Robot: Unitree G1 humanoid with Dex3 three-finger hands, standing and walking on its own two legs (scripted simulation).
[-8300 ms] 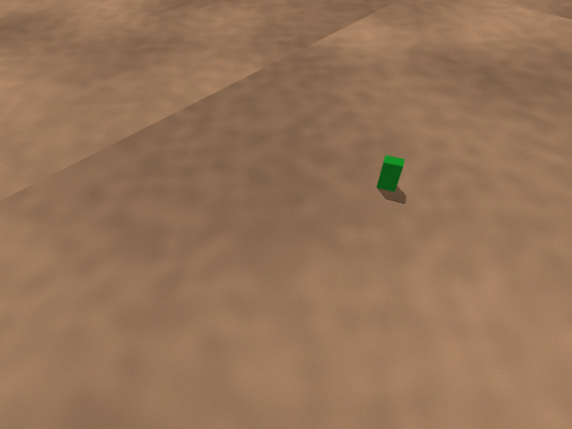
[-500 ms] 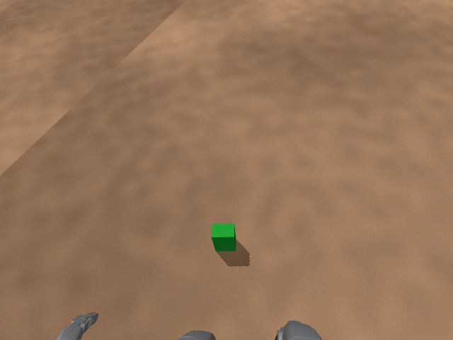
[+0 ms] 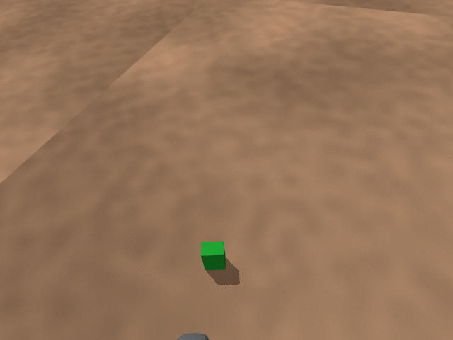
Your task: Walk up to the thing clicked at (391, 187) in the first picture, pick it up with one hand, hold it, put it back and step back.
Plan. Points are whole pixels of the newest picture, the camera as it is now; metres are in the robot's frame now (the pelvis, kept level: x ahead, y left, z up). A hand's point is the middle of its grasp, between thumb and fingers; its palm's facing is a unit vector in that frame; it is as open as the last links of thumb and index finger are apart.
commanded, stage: walk up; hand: left
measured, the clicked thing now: (213, 256) +0.52 +0.14 -0.68
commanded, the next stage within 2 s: stand in 0.62 s
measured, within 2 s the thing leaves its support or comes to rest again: neither
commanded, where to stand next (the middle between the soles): +0.13 -0.01 m, yaw -4 degrees
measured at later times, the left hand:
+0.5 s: hand out of the picture +0.10 +0.27 -0.15, palm faces -0.04 -0.95 -0.32, open 7.4 cm
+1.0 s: hand out of the picture +0.09 +0.26 -0.14, palm faces -0.06 -0.94 -0.35, open 7.4 cm
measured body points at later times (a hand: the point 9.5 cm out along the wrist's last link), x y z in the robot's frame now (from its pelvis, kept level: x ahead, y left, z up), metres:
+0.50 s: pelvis +0.01 +0.02 +0.01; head +0.03 +0.02 +0.46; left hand +0.10 +0.32 -0.13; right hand +0.11 -0.28 -0.12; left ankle +0.04 +0.14 -0.73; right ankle +0.04 -0.13 -0.73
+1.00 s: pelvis +0.03 +0.00 +0.02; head +0.04 +0.00 +0.46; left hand +0.09 +0.31 -0.12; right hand +0.09 -0.30 -0.12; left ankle +0.04 +0.14 -0.73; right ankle +0.04 -0.13 -0.73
